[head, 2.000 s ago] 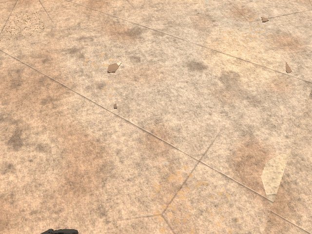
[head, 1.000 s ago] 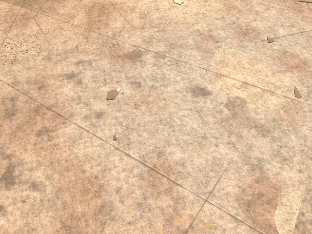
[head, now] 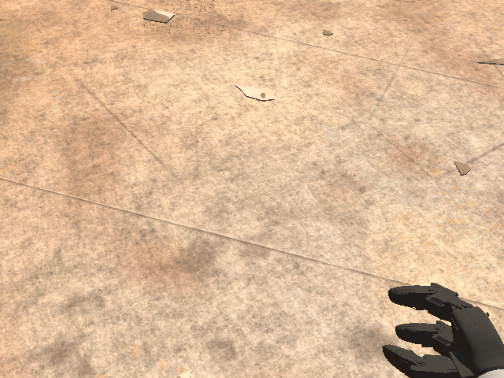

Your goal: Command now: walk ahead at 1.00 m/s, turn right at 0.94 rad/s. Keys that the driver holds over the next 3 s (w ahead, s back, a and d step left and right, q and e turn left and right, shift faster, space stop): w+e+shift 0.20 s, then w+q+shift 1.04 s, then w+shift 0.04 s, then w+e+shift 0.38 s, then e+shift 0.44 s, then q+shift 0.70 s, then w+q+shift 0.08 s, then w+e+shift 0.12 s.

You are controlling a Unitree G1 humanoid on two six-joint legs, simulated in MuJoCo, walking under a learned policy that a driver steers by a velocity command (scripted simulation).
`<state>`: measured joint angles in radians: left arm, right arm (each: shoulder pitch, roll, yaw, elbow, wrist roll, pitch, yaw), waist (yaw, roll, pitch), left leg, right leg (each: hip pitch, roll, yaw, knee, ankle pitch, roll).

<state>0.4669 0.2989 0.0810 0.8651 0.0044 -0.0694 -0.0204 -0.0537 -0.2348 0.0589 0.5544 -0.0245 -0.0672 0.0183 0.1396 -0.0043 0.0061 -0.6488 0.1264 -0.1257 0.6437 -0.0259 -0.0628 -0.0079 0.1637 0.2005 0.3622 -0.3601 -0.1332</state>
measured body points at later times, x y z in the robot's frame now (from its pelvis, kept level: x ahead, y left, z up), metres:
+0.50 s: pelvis +0.43 +0.01 -0.02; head +0.47 +0.00 +0.43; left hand +0.77 +0.11 -0.05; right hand +0.23 -0.19 -0.14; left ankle +0.23 +0.21 -0.71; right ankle +0.53 -0.10 -0.74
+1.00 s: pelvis +0.89 +0.00 -0.04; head +0.92 +0.01 +0.41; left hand +0.92 +0.27 -0.16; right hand +1.07 -0.26 -0.15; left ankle +0.98 +0.03 -0.73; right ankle +0.68 -0.16 -0.58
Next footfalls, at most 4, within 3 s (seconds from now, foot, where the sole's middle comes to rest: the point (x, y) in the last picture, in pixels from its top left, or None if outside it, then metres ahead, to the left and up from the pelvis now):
0.08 left None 0.26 0.20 -0.77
0.48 right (337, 353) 0.57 -0.12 -0.77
0.92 left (293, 212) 1.02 0.04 -0.77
1.36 right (308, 122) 1.46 0.02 -0.77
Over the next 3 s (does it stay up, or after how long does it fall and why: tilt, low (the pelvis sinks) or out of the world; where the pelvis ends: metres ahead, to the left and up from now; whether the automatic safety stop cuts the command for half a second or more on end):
stays up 1.90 0.32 0.01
